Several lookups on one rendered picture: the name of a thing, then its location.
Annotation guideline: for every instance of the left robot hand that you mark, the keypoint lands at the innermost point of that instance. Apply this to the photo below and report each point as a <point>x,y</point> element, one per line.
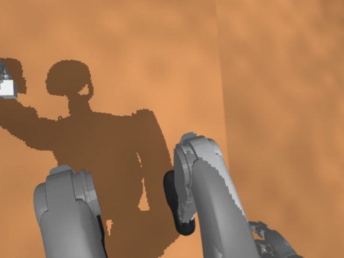
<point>4,73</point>

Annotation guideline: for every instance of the left robot foot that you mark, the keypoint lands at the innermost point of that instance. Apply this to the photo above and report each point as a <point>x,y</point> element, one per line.
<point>102,233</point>

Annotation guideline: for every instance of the right robot foot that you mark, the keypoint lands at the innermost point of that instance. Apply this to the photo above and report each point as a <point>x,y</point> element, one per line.
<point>172,200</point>

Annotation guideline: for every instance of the right robot hand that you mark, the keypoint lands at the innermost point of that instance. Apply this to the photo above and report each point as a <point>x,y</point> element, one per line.
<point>274,244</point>

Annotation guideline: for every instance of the small box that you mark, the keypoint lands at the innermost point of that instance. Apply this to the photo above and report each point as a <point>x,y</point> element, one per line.
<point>8,89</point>

